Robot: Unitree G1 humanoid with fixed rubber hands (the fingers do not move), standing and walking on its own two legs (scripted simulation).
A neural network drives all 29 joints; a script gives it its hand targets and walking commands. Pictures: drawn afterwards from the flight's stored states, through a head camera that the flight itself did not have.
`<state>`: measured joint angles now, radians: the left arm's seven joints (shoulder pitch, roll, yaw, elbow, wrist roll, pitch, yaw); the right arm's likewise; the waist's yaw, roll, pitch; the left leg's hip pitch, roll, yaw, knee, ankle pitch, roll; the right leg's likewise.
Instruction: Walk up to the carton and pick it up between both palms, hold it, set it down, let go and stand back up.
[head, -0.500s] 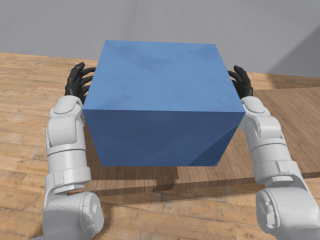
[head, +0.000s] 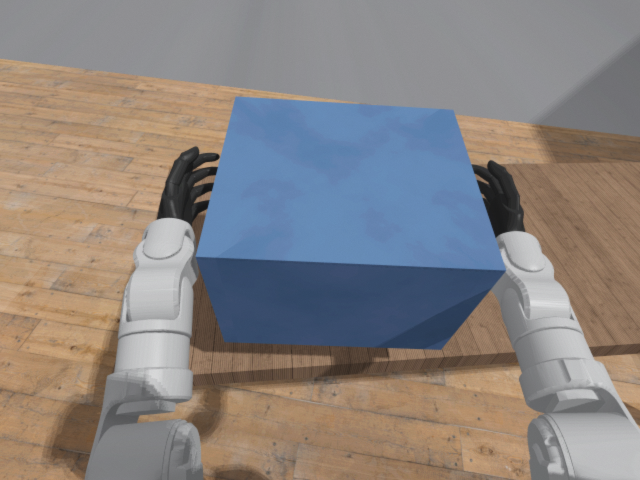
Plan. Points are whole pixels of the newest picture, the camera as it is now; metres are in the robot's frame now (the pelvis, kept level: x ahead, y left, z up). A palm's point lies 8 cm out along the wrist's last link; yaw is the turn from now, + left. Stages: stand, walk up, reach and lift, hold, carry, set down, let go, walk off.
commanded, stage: set down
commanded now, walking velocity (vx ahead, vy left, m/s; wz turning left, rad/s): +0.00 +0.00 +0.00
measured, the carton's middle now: (339, 225) +0.41 -0.02 +0.10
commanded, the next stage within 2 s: none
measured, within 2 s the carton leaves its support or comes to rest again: rests again in 1.96 s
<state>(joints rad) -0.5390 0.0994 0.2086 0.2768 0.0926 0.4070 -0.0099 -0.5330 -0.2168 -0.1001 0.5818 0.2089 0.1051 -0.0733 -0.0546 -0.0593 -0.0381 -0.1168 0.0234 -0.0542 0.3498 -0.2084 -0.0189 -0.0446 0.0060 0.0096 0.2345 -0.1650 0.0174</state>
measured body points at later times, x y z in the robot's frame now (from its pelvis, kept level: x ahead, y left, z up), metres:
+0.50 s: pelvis +0.00 +0.00 +0.00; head -0.01 +0.03 +0.45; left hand +0.41 +0.19 +0.14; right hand +0.40 -0.20 +0.13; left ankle -0.01 +0.13 -0.75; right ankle -0.02 -0.13 -0.75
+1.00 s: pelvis +0.01 -0.01 +0.00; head +0.03 +0.02 +0.45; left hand +0.43 +0.18 +0.11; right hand +0.41 -0.21 +0.11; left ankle -0.01 +0.12 -0.75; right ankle -0.02 -0.13 -0.75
